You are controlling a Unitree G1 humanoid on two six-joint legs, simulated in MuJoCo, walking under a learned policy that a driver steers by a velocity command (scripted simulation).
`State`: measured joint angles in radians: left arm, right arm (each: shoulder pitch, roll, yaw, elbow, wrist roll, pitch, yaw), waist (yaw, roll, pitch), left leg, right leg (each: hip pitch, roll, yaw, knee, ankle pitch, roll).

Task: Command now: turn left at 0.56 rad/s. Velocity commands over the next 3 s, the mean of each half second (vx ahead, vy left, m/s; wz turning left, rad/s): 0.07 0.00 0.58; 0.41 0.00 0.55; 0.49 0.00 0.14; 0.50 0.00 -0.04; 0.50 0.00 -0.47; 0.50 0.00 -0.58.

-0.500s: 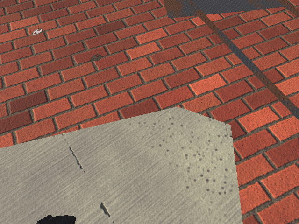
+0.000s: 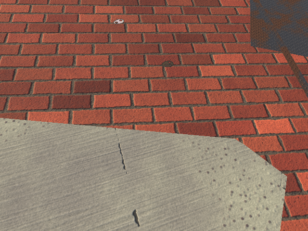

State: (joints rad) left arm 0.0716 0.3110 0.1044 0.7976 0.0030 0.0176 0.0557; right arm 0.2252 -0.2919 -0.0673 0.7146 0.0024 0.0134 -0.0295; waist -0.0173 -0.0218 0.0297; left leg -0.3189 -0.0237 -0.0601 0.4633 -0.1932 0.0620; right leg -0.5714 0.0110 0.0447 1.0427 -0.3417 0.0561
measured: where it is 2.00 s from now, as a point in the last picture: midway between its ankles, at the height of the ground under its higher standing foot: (37, 176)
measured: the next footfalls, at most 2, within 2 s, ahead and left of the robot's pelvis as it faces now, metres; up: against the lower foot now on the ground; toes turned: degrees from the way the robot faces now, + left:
right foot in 0.26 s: +0.08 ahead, -0.15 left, +0.00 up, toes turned +15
left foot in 0.72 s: +0.10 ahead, +0.18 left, +0.00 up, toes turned +30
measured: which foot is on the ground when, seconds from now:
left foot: down 0.00-0.26, up 0.28-0.70, down 0.72-1.00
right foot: up 0.00-0.24, down 0.26-0.74, up 0.76-1.00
